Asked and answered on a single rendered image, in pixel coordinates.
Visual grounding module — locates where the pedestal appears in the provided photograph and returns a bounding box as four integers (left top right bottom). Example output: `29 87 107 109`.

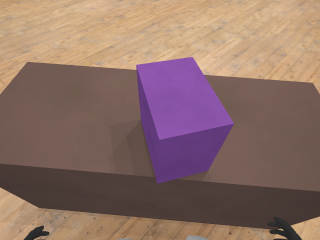
0 62 320 230

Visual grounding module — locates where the left robot hand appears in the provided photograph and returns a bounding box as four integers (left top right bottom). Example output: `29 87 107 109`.
24 225 50 240

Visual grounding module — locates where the right robot hand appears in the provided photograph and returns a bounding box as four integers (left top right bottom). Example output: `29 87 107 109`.
267 217 302 240

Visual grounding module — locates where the carton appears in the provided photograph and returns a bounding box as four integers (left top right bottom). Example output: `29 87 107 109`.
136 57 234 184

